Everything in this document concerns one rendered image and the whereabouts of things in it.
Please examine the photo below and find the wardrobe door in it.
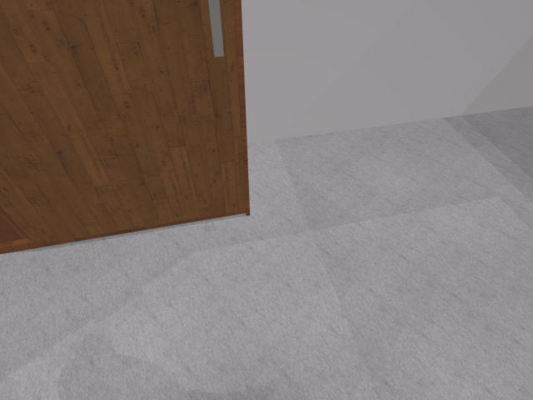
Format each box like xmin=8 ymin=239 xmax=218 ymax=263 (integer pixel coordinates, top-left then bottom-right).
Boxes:
xmin=0 ymin=206 xmax=29 ymax=243
xmin=0 ymin=0 xmax=246 ymax=244

